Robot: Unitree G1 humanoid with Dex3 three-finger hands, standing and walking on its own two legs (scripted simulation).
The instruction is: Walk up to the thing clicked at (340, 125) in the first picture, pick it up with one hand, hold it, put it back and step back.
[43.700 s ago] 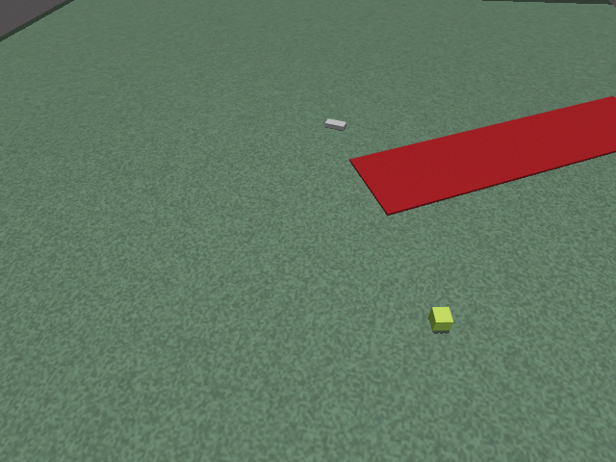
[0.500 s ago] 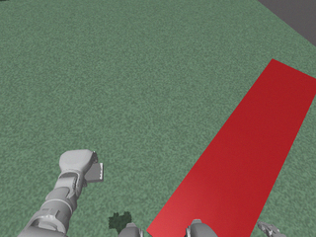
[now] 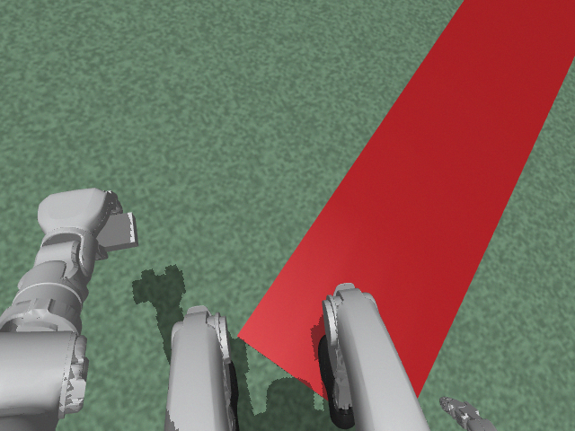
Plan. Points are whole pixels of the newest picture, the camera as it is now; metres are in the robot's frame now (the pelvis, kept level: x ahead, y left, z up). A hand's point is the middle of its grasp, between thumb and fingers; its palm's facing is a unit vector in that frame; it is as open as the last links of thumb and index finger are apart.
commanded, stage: crouch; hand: left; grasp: from above
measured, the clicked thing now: (97, 235) +0.44 +0.28 -0.19
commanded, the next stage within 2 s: lower in 0.96 s
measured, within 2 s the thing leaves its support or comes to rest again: neither
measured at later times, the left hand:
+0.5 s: hand (111, 235) +0.46 +0.28 -0.27, palm faces -0.48 -0.06 -0.87, open 8.2 cm
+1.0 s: hand (118, 236) +0.48 +0.29 -0.34, palm faces -0.46 -0.06 -0.88, open 8.1 cm
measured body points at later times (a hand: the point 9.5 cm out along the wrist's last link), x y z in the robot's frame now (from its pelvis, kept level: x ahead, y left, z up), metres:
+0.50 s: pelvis +0.00 -0.01 -0.10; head +0.25 +0.05 +0.27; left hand +0.48 +0.29 -0.22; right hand +0.05 -0.29 -0.20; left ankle +0.08 +0.11 -0.47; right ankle +0.09 -0.16 -0.46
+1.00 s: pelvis +0.00 -0.01 -0.15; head +0.26 +0.06 +0.20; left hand +0.50 +0.29 -0.29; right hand +0.02 -0.28 -0.25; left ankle +0.08 +0.11 -0.47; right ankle +0.09 -0.16 -0.46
